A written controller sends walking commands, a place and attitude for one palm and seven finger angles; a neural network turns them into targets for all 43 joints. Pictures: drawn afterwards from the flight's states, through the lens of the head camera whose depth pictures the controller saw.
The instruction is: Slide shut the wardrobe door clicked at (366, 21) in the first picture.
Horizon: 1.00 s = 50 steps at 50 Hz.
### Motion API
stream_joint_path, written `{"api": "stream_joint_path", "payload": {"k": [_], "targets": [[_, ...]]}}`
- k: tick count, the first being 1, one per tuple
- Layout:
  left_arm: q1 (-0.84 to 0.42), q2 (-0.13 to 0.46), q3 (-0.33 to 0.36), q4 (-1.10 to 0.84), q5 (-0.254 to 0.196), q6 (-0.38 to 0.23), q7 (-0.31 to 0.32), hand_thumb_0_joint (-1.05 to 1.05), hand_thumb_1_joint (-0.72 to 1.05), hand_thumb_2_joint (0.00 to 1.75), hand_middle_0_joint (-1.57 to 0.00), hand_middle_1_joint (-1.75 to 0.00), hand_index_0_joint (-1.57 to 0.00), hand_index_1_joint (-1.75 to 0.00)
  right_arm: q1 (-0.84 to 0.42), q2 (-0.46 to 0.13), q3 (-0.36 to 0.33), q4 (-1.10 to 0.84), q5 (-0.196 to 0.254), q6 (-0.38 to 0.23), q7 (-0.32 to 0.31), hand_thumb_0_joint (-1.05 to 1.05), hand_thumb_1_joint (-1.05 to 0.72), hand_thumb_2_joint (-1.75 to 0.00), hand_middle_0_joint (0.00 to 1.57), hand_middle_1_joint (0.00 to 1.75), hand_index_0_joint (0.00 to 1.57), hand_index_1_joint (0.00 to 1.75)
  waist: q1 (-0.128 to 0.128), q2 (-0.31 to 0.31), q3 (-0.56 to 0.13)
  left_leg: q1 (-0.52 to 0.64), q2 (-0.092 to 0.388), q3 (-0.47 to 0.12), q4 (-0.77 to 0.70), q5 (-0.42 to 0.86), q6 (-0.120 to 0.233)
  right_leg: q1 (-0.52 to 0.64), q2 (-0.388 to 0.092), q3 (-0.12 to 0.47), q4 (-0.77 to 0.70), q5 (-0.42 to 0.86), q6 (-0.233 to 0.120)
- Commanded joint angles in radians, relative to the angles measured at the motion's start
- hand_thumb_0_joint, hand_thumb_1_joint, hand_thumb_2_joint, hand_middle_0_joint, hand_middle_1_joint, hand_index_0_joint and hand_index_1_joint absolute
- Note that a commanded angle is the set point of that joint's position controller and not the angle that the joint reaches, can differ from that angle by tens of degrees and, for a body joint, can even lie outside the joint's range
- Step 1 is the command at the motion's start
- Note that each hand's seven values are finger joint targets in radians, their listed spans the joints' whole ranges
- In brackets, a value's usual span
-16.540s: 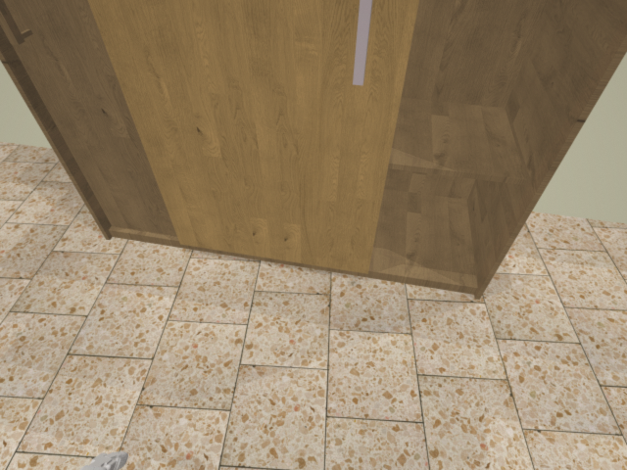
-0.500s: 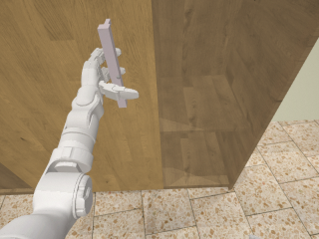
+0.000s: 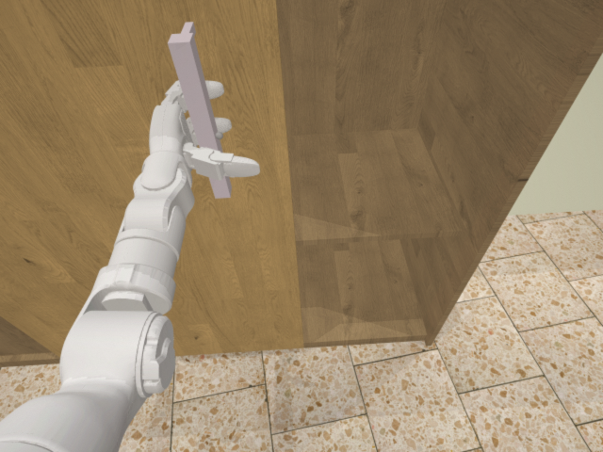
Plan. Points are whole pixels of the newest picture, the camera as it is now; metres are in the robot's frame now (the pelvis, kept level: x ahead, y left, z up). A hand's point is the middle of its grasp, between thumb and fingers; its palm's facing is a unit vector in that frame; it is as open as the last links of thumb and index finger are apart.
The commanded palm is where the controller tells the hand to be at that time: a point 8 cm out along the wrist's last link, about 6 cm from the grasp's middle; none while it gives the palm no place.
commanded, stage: grip the handle and tug to test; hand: left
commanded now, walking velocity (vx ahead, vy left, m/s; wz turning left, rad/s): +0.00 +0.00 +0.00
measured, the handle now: (208, 120) +0.51 +0.12 +0.19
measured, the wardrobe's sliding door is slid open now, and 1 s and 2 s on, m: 0.42 0.42 0.42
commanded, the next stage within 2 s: tug the door sideways, standing still in 1.42 s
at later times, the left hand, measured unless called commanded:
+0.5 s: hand (221, 136) +0.47 +0.09 +0.19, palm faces +0.04 -1.00 +0.00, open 8.5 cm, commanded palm +0.44 +0.15 +0.20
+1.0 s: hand (219, 137) +0.46 +0.09 +0.20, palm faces +0.03 -1.00 +0.01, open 5.6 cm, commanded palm +0.43 +0.15 +0.20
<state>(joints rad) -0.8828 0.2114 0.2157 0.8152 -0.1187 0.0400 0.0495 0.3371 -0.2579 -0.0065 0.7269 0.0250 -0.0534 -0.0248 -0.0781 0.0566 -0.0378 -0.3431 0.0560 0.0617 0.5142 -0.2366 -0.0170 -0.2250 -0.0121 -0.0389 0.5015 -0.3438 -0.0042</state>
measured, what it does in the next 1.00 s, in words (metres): stands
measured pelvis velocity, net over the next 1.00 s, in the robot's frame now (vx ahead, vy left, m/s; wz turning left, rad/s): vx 0.01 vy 0.00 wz -0.01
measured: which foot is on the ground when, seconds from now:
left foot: down 0.00-1.00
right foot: down 0.00-1.00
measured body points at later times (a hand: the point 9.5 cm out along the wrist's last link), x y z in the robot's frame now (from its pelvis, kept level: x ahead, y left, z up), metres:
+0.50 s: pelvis +0.00 +0.00 +0.00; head +0.02 -0.02 +0.45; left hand +0.46 +0.15 +0.20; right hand +0.09 -0.25 -0.13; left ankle +0.01 +0.13 -0.74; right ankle -0.06 -0.11 -0.74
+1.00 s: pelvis +0.01 +0.00 +0.00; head +0.01 -0.02 +0.45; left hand +0.46 +0.15 +0.20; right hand +0.08 -0.26 -0.12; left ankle +0.01 +0.13 -0.73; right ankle -0.06 -0.11 -0.74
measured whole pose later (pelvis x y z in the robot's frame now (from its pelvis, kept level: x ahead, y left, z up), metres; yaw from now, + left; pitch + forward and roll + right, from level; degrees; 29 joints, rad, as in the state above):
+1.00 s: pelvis +0.01 +0.00 +0.00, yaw -1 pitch +3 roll +0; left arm -0.80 0.20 0.23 0.70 -0.13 0.10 0.04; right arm 0.31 -0.26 -0.01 0.69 0.03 -0.03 -0.03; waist -0.08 0.06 -0.04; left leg -0.30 0.06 0.07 0.49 -0.24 -0.02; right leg -0.19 -0.01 -0.03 0.47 -0.33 -0.01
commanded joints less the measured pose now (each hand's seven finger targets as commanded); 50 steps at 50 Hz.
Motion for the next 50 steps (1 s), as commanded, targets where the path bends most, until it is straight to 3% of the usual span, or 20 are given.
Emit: {"api": "stream_joint_path", "payload": {"k": [1,3,6,10,12,15,21,24,25,26,27,30,34,35,38,41,43,46,48,50], "targets": [[-0.507,0.188,0.031,-0.260,-0.007,-0.074,-0.007,0.00,-0.45,0.32,-0.30,-1.21,-0.30,-1.21,-0.015,-0.122,-0.047,-0.120,0.008,-0.045,-0.003,0.00,-0.90,-0.90,0.20,0.30,0.20,0.30,0.008,-0.089,-0.343,0.261,-0.056,-0.018,0.004,0.322,0.061,0.014,0.044,0.002,-0.055,0.521,-0.004],[-0.498,0.204,0.039,-0.233,-0.006,-0.065,-0.007,0.00,-0.36,0.36,-0.32,-1.22,-0.32,-1.22,-0.007,-0.127,-0.048,-0.113,0.008,-0.039,-0.006,0.00,-0.90,-0.90,0.20,0.30,0.20,0.30,0.004,-0.126,-0.309,0.234,-0.055,-0.018,-0.004,0.290,0.063,0.014,0.044,-0.001,-0.065,0.488,-0.002],[-0.521,0.192,0.024,-0.236,-0.004,-0.059,-0.010,0.00,-0.22,0.42,-0.33,-1.24,-0.33,-1.24,-0.010,-0.126,-0.048,-0.113,0.012,-0.043,-0.008,0.00,-0.90,-0.90,0.20,0.30,0.20,0.30,-0.006,-0.107,-0.288,0.239,-0.055,-0.016,-0.006,0.268,0.065,-0.018,0.045,0.002,-0.069,0.461,0.000],[-0.533,0.169,0.007,-0.288,0.001,-0.071,-0.005,0.00,-0.03,0.50,-0.35,-1.27,-0.35,-1.27,-0.005,-0.119,-0.052,-0.114,0.008,-0.052,-0.003,0.00,-0.90,-0.90,0.20,0.30,0.20,0.30,0.001,-0.034,-0.359,0.304,-0.051,-0.027,0.006,0.328,0.059,-0.022,0.046,0.000,-0.055,0.474,-0.009],[-0.535,0.147,-0.008,-0.290,-0.007,-0.066,-0.005,0.00,0.06,0.54,-0.36,-1.28,-0.36,-1.28,-0.006,-0.118,-0.050,-0.116,0.009,-0.052,-0.003,0.00,-0.90,-0.90,0.20,0.30,0.20,0.30,-0.006,-0.066,-0.367,0.303,-0.053,-0.027,0.008,0.339,0.060,-0.015,0.048,-0.002,-0.055,0.494,-0.006],[-0.520,0.164,0.012,-0.274,-0.012,-0.056,-0.005,0.00,0.20,0.60,-0.38,-1.30,-0.38,-1.30,-0.006,-0.124,-0.052,-0.113,0.008,-0.049,-0.003,0.00,-0.90,-0.90,0.20,0.30,0.20,0.30,-0.006,-0.112,-0.348,0.278,-0.054,-0.023,0.002,0.329,0.063,-0.003,0.049,-0.003,-0.057,0.508,-0.002],[-0.487,0.131,-0.012,-0.295,0.000,-0.046,0.008,0.00,0.48,0.72,-0.41,-1.34,-0.41,-1.34,-0.021,-0.115,-0.048,-0.127,0.009,-0.043,0.004,0.00,-0.90,-0.90,0.20,0.30,0.20,0.30,0.004,-0.067,-0.331,0.286,-0.053,-0.023,0.005,0.344,0.061,-0.016,0.046,-0.004,-0.055,0.503,-0.006],[-0.486,0.177,0.032,-0.296,-0.006,-0.044,0.015,0.00,0.62,0.78,-0.42,-1.36,-0.42,-1.36,-0.024,-0.122,-0.047,-0.126,0.006,-0.037,0.000,0.00,-0.90,-0.90,0.20,0.30,0.20,0.30,0.009,-0.106,-0.331,0.263,-0.053,-0.020,0.000,0.332,0.063,0.007,0.046,-0.002,-0.056,0.512,-0.004],[-0.485,0.168,0.020,-0.294,-0.006,-0.041,0.013,0.00,0.67,0.80,-0.43,-1.37,-0.43,-1.37,-0.027,-0.120,-0.047,-0.129,0.008,-0.034,-0.001,0.00,-0.90,-0.90,0.20,0.30,0.20,0.30,0.006,-0.118,-0.326,0.259,-0.054,-0.020,-0.001,0.332,0.062,0.011,0.046,-0.003,-0.054,0.515,-0.003],[-0.504,0.157,0.010,-0.303,-0.006,-0.041,0.011,0.00,0.71,0.82,-0.43,-1.37,-0.43,-1.37,-0.032,-0.117,-0.046,-0.130,0.008,-0.035,-0.002,0.00,-0.90,-0.90,0.20,0.30,0.20,0.30,0.001,-0.092,-0.325,0.267,-0.056,-0.014,0.002,0.327,0.064,0.001,0.044,0.002,-0.058,0.518,-0.001],[-0.502,0.164,0.014,-0.296,-0.002,-0.040,0.011,0.00,0.76,0.84,-0.44,-1.38,-0.44,-1.38,-0.026,-0.118,-0.046,-0.128,0.006,-0.034,-0.002,0.00,-0.90,-0.90,0.20,0.30,0.20,0.30,0.001,-0.121,-0.329,0.261,-0.055,-0.020,0.001,0.326,0.064,0.008,0.044,-0.003,-0.055,0.516,-0.001],[-0.474,0.178,0.027,-0.308,-0.001,-0.041,0.006,0.00,0.90,0.90,-0.45,-1.40,-0.45,-1.40,-0.035,-0.117,-0.046,-0.135,0.007,-0.031,-0.003,0.00,-0.90,-0.90,0.20,0.30,0.20,0.30,0.013,-0.100,-0.347,0.269,-0.056,-0.017,0.003,0.332,0.064,0.022,0.043,0.002,-0.054,0.525,-0.004],[-0.469,0.201,0.045,-0.315,-0.011,-0.040,-0.008,0.00,0.90,0.90,-0.45,-1.40,-0.45,-1.40,-0.036,-0.120,-0.045,-0.136,0.008,-0.028,-0.007,0.00,-0.90,-0.90,0.20,0.30,0.20,0.30,0.013,-0.113,-0.340,0.260,-0.058,-0.014,0.001,0.332,0.066,0.038,0.041,0.003,-0.060,0.544,-0.002],[-0.453,0.191,0.035,-0.330,-0.010,-0.039,-0.014,0.00,0.90,0.90,-0.45,-1.40,-0.45,-1.40,-0.044,-0.117,-0.046,-0.142,0.009,-0.028,-0.008,0.00,-0.90,-0.90,0.20,0.30,0.20,0.30,0.018,-0.083,-0.349,0.271,-0.059,-0.012,-0.002,0.337,0.064,0.041,0.041,0.003,-0.059,0.544,-0.004],[-0.428,0.230,0.074,-0.292,-0.016,-0.026,-0.006,0.00,0.90,0.90,-0.45,-1.40,-0.45,-1.40,-0.039,-0.123,-0.042,-0.136,0.006,-0.020,-0.011,0.00,-0.90,-0.90,0.20,0.30,0.20,0.30,0.024,-0.125,-0.319,0.234,-0.060,-0.011,-0.007,0.311,0.064,0.055,0.038,0.003,-0.069,0.530,-0.001],[-0.430,0.199,0.049,-0.337,-0.016,-0.031,-0.011,0.00,0.90,0.90,-0.45,-1.40,-0.45,-1.40,-0.051,-0.116,-0.043,-0.150,0.009,-0.025,-0.010,0.00,-0.90,-0.90,0.20,0.30,0.20,0.30,0.022,-0.102,-0.330,0.256,-0.059,-0.009,-0.008,0.322,0.064,0.048,0.040,0.004,-0.066,0.539,-0.002],[-0.423,0.232,0.072,-0.327,-0.013,-0.032,-0.007,0.00,0.90,0.90,-0.45,-1.40,-0.45,-1.40,-0.043,-0.121,-0.044,-0.144,0.006,-0.021,-0.011,0.00,-0.90,-0.90,0.20,0.30,0.20,0.30,0.026,-0.110,-0.320,0.245,-0.057,-0.009,-0.011,0.317,0.063,0.059,0.038,0.004,-0.071,0.530,-0.002],[-0.418,0.209,0.056,-0.371,-0.013,-0.034,-0.010,0.00,0.90,0.90,-0.45,-1.40,-0.45,-1.40,-0.051,-0.115,-0.047,-0.154,0.008,-0.025,-0.008,0.00,-0.90,-0.90,0.20,0.30,0.20,0.30,0.028,-0.077,-0.348,0.274,-0.058,-0.008,-0.006,0.355,0.063,0.060,0.040,0.006,-0.064,0.567,-0.004],[-0.382,0.225,0.071,-0.374,-0.014,-0.030,-0.009,0.00,0.90,0.90,-0.45,-1.40,-0.45,-1.40,-0.051,-0.118,-0.047,-0.154,0.006,-0.021,-0.009,0.00,-0.90,-0.90,0.20,0.30,0.20,0.30,0.038,-0.085,-0.354,0.267,-0.058,-0.005,-0.008,0.363,0.062,0.085,0.039,0.005,-0.066,0.578,-0.004],[-0.402,0.202,0.052,-0.370,-0.017,-0.023,-0.010,0.00,0.90,0.90,-0.45,-1.40,-0.45,-1.40,-0.051,-0.117,-0.046,-0.152,0.008,-0.023,-0.008,0.00,-0.90,-0.90,0.20,0.30,0.20,0.30,0.025,-0.105,-0.330,0.261,-0.059,-0.007,-0.014,0.344,0.063,0.066,0.042,0.004,-0.071,0.568,-0.001]]}}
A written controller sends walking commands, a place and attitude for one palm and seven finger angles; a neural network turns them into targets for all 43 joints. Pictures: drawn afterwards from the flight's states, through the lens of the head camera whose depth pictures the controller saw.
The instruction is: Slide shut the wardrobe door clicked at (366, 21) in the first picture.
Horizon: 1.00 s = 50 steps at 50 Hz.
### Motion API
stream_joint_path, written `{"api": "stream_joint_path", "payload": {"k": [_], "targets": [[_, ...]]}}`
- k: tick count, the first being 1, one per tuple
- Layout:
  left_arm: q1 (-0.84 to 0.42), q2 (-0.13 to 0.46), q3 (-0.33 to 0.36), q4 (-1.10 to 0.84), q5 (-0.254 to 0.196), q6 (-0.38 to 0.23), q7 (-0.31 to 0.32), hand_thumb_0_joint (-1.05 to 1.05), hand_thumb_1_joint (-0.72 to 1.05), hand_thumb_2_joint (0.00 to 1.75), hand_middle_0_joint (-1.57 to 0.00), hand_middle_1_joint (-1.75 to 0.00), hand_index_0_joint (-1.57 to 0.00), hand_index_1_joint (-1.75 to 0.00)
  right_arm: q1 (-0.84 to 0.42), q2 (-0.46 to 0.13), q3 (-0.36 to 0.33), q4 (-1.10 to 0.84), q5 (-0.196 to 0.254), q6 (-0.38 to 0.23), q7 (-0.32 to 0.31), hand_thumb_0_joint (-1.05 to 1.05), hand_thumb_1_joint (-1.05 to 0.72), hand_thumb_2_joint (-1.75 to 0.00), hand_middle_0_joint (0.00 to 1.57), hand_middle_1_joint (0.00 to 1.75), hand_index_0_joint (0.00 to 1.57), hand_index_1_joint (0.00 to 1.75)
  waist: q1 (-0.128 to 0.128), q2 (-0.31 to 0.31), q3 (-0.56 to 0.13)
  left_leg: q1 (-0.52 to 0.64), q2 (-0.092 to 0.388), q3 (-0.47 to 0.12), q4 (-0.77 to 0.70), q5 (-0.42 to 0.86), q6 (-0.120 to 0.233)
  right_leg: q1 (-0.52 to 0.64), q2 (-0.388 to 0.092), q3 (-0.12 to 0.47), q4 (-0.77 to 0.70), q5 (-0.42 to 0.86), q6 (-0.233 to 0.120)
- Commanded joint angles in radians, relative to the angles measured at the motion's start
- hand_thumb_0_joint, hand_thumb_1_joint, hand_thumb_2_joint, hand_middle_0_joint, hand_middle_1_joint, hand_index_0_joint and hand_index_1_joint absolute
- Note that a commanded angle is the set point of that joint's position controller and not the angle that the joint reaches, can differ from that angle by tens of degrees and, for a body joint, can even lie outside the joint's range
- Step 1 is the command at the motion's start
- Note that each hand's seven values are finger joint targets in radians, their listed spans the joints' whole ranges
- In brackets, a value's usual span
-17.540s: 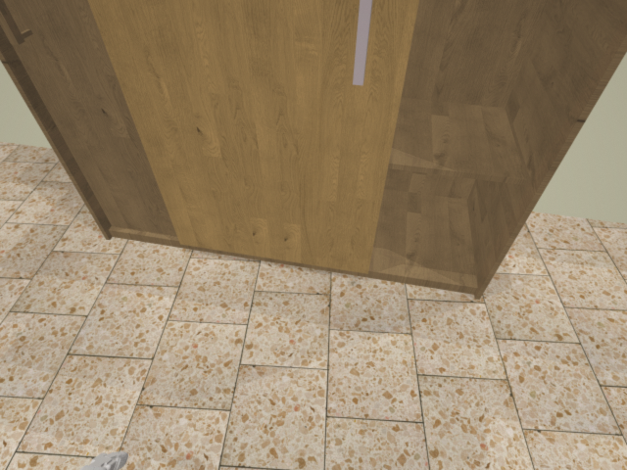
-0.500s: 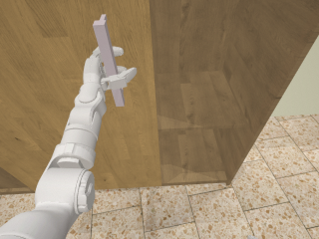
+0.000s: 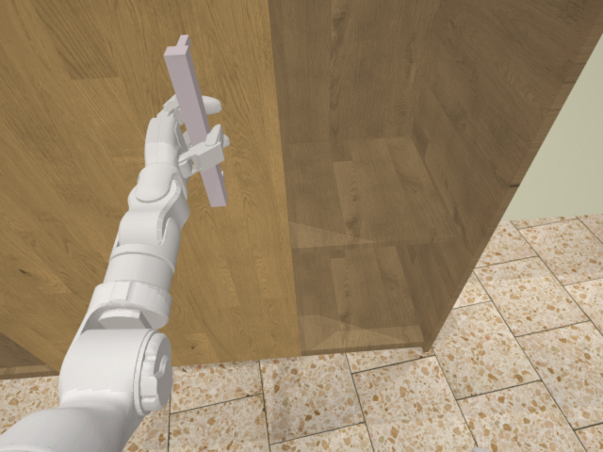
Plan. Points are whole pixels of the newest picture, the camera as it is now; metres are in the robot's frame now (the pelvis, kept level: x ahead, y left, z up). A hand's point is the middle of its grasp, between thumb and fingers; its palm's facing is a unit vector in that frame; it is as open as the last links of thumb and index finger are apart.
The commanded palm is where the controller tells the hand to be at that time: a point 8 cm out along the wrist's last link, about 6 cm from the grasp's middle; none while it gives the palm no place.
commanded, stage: grip the handle and tug to test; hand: left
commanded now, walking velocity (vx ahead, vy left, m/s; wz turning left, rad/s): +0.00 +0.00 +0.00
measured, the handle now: (203, 129) +0.51 +0.13 +0.19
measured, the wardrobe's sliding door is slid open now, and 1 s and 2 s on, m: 0.42 0.42 0.29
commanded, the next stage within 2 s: tug the door sideways, standing still in 0.42 s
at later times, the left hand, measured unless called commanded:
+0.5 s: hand (215, 148) +0.45 +0.10 +0.19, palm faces +0.04 -1.00 +0.01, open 5.8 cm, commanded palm +0.40 +0.16 +0.19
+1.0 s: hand (220, 146) +0.46 +0.10 +0.19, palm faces +0.10 -0.99 -0.04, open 5.7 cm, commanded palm +0.44 +0.13 +0.20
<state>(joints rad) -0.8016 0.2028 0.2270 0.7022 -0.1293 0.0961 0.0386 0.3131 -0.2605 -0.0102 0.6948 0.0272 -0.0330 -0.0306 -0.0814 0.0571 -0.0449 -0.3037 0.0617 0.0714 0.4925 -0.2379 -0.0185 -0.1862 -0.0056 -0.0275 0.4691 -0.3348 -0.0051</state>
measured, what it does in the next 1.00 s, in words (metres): stands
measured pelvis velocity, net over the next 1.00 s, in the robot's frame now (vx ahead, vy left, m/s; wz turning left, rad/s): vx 0.04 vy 0.00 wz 0.12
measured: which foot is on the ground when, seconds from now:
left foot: down 0.00-1.00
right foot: down 0.00-1.00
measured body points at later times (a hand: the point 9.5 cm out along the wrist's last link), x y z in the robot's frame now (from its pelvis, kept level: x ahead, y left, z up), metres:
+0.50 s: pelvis +0.03 +0.00 +0.00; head +0.03 -0.03 +0.45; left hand +0.45 +0.15 +0.19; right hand +0.14 -0.26 -0.11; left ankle +0.01 +0.13 -0.74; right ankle -0.06 -0.11 -0.74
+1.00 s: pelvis +0.04 +0.00 +0.00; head +0.06 -0.02 +0.45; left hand +0.45 +0.15 +0.20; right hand +0.22 -0.21 -0.12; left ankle +0.01 +0.14 -0.74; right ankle -0.06 -0.12 -0.73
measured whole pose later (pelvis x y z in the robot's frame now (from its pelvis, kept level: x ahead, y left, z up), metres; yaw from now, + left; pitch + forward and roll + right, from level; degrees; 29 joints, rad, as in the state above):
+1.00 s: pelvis +0.04 +0.00 +0.00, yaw +7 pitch +4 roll +0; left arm -0.73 0.05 0.01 0.42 -0.12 0.22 0.16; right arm 0.20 -0.22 -0.01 0.69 0.01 -0.02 0.00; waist 0.01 0.05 -0.05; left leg -0.30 0.01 -0.04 0.53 -0.30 -0.02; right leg -0.14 -0.02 -0.07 0.51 -0.40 0.00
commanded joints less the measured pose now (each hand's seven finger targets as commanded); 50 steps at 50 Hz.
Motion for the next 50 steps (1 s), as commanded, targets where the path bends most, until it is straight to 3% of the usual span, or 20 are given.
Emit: {"api": "stream_joint_path", "payload": {"k": [1,7,10,14,17,19,23,26,29,30,32,33,35,39,40,43,45,48,49,50], "targets": [[-0.463,0.219,0.050,-0.254,-0.006,-0.076,0.000,0.00,0.90,0.90,-0.45,-1.40,-0.45,-1.40,-0.029,-0.115,-0.044,-0.123,0.007,-0.042,-0.003,0.00,-0.90,-0.90,0.20,0.30,0.20,0.30,0.033,-0.109,-0.317,0.219,-0.063,-0.015,0.008,0.344,0.065,0.027,0.036,-0.008,-0.039,0.558,0.000],[-0.396,0.208,0.051,-0.321,-0.011,-0.055,-0.006,0.00,0.90,0.90,-0.45,-1.40,-0.45,-1.40,-0.044,-0.111,-0.043,-0.141,0.007,-0.038,-0.002,0.00,-0.90,-0.90,0.20,0.30,0.20,0.30,0.048,-0.101,-0.346,0.239,-0.065,-0.010,0.004,0.387,0.065,0.064,0.035,-0.011,-0.035,0.614,-0.001],[-0.353,0.156,0.006,-0.370,-0.012,-0.042,-0.007,0.00,0.90,0.90,-0.45,-1.40,-0.45,-1.40,-0.056,-0.106,-0.043,-0.154,0.009,-0.037,0.003,0.00,-0.90,-0.90,0.20,0.30,0.20,0.30,0.050,-0.081,-0.345,0.253,-0.066,-0.010,0.003,0.408,0.063,0.065,0.036,-0.017,-0.034,0.624,-0.002],[-0.227,0.190,0.059,-0.437,-0.023,-0.021,-0.003,0.00,0.90,0.90,-0.45,-1.40,-0.45,-1.40,-0.074,-0.109,-0.044,-0.174,0.007,-0.033,0.008,0.00,-0.90,-0.90,0.20,0.30,0.20,0.30,0.075,-0.111,-0.365,0.255,-0.066,-0.003,0.003,0.457,0.063,0.118,0.032,-0.020,-0.030,0.710,0.000],[-0.180,0.161,0.032,-0.525,-0.028,-0.005,-0.012,0.00,0.90,0.90,-0.45,-1.40,-0.45,-1.40,-0.098,-0.102,-0.041,-0.194,0.008,-0.029,0.008,0.00,-0.90,-0.90,0.20,0.30,0.20,0.30,0.077,-0.113,-0.373,0.262,-0.070,0.005,0.002,0.489,0.063,0.150,0.027,-0.022,-0.023,0.782,0.005],[-0.097,0.173,0.049,-0.544,-0.031,0.009,-0.012,0.00,0.90,0.90,-0.45,-1.40,-0.45,-1.40,-0.107,-0.103,-0.039,-0.202,0.009,-0.023,0.009,0.00,-0.90,-0.90,0.20,0.30,0.20,0.30,0.087,-0.122,-0.356,0.256,-0.066,0.006,-0.001,0.506,0.062,0.164,0.025,-0.026,-0.021,0.809,0.006],[-0.018,0.130,0.009,-0.661,-0.031,0.041,-0.009,0.00,0.90,0.90,-0.45,-1.40,-0.45,-1.40,-0.132,-0.097,-0.037,-0.222,0.009,-0.020,0.016,0.00,-0.90,-0.90,0.20,0.30,0.20,0.30,0.096,-0.078,-0.361,0.284,-0.067,0.011,0.011,0.573,0.060,0.170,0.022,-0.032,-0.016,0.844,0.004],[0.019,0.149,0.030,-0.740,-0.038,0.066,-0.004,0.00,0.90,0.90,-0.45,-1.40,-0.45,-1.40,-0.154,-0.094,-0.033,-0.236,0.008,-0.017,0.017,0.00,-0.90,-0.90,0.20,0.30,0.20,0.30,0.100,-0.092,-0.366,0.286,-0.066,0.006,0.006,0.574,0.059,0.182,0.020,-0.032,-0.014,0.864,0.006],[-0.176,0.055,-0.082,-0.734,-0.033,0.090,0.008,0.00,0.90,0.90,-0.45,-1.40,-0.45,-1.40,-0.157,-0.093,-0.035,-0.203,0.008,-0.021,0.013,0.00,-0.90,-0.90,0.20,0.30,0.20,0.30,0.049,-0.095,-0.310,0.307,-0.062,-0.004,0.017,0.553,0.060,0.099,0.029,-0.033,-0.030,0.800,0.006],[-0.238,0.023,-0.110,-0.727,-0.029,0.099,0.018,0.00,0.90,0.90,-0.45,-1.40,-0.45,-1.40,-0.153,-0.092,-0.036,-0.189,0.007,-0.024,0.012,0.00,-0.90,-0.90,0.20,0.30,0.20,0.30,0.036,-0.065,-0.310,0.326,-0.061,-0.010,0.024,0.557,0.061,0.064,0.032,-0.032,-0.030,0.766,0.005],[-0.319,0.027,-0.108,-0.680,-0.018,0.117,0.042,0.00,0.90,0.90,-0.45,-1.40,-0.45,-1.40,-0.138,-0.095,-0.039,-0.158,0.001,-0.023,0.008,0.00,-0.90,-0.90,0.20,0.30,0.20,0.30,0.018,-0.063,-0.305,0.336,-0.061,-0.019,0.035,0.560,0.061,0.026,0.034,-0.031,-0.027,0.741,0.003],[-0.343,0.021,-0.121,-0.654,-0.010,0.125,0.055,0.00,0.90,0.90,-0.45,-1.40,-0.45,-1.40,-0.129,-0.098,-0.038,-0.142,-0.003,-0.017,0.007,0.00,-0.90,-0.90,0.20,0.30,0.20,0.30,0.014,-0.067,-0.283,0.325,-0.062,-0.022,0.038,0.556,0.059,0.024,0.034,-0.033,-0.027,0.721,-0.002],[-0.331,-0.036,-0.153,-0.643,-0.001,0.137,0.062,0.00,0.90,0.90,-0.45,-1.40,-0.45,-1.40,-0.128,-0.089,-0.040,-0.142,-0.006,-0.016,0.008,0.00,-0.90,-0.90,0.20,0.30,0.20,0.30,0.011,-0.045,-0.314,0.338,-0.070,-0.019,0.059,0.597,0.063,0.015,0.031,-0.035,-0.003,0.779,0.001],[-0.377,-0.100,-0.217,-0.628,0.006,0.126,0.067,0.00,0.90,0.90,-0.45,-1.40,-0.45,-1.40,-0.124,-0.085,-0.043,-0.136,-0.013,-0.011,0.011,0.00,-0.90,-0.90,0.20,0.30,0.20,0.30,0.000,-0.113,-0.377,0.338,-0.080,-0.029,0.078,0.625,0.068,0.037,0.026,-0.042,0.031,0.846,0.006],[-0.407,-0.115,-0.234,-0.636,0.008,0.113,0.069,0.00,0.90,0.90,-0.45,-1.40,-0.45,-1.40,-0.127,-0.083,-0.044,-0.135,-0.013,-0.012,0.011,0.00,-0.90,-0.90,0.20,0.30,0.20,0.30,-0.001,-0.103,-0.390,0.353,-0.077,-0.038,0.077,0.629,0.067,0.028,0.027,-0.043,0.036,0.813,0.003],[-0.450,-0.171,-0.295,-0.578,0.011,0.078,0.071,0.00,0.90,0.90,-0.45,-1.40,-0.45,-1.40,-0.137,-0.073,-0.040,-0.127,-0.012,-0.015,0.016,0.00,-0.90,-0.90,0.20,0.30,0.20,0.30,-0.012,-0.116,-0.339,0.354,-0.066,-0.067,0.063,0.545,0.064,-0.028,0.030,-0.042,0.015,0.658,-0.007],[-0.493,-0.206,-0.329,-0.557,0.010,0.056,0.069,0.00,0.90,0.90,-0.45,-1.40,-0.45,-1.40,-0.145,-0.067,-0.037,-0.127,-0.010,-0.024,0.021,0.00,-0.90,-0.90,0.20,0.30,0.20,0.30,-0.020,-0.097,-0.315,0.356,-0.066,-0.077,0.058,0.492,0.061,-0.063,0.034,-0.040,0.008,0.597,-0.010],[-0.507,-0.245,-0.362,-0.503,0.017,0.035,0.068,0.00,0.90,0.90,-0.45,-1.40,-0.45,-1.40,-0.130,-0.062,-0.035,-0.116,-0.016,-0.032,0.028,0.00,-0.90,-0.90,0.20,0.30,0.20,0.30,-0.019,-0.076,-0.321,0.350,-0.074,-0.069,0.083,0.556,0.065,-0.060,0.034,-0.040,0.027,0.666,-0.012],[-0.558,-0.255,-0.377,-0.554,0.020,0.028,0.067,0.00,0.90,0.90,-0.45,-1.40,-0.45,-1.40,-0.129,-0.058,-0.035,-0.124,-0.015,-0.038,0.033,0.00,-0.90,-0.90,0.20,0.30,0.20,0.30,-0.018,-0.026,-0.362,0.376,-0.078,-0.068,0.100,0.605,0.068,-0.067,0.034,-0.036,0.040,0.701,-0.010],[-0.626,0.134,-0.199,-0.685,0.064,-0.093,0.056,0.00,0.90,0.90,-0.45,-1.40,-0.45,-1.40,-0.131,-0.106,-0.038,-0.152,-0.012,-0.028,0.010,0.00,-0.90,-0.90,0.20,0.30,0.20,0.30,0.039,-0.012,-0.360,0.399,-0.021,-0.081,0.119,0.647,0.113,-0.073,-0.006,-0.006,0.067,0.681,0.033]]}}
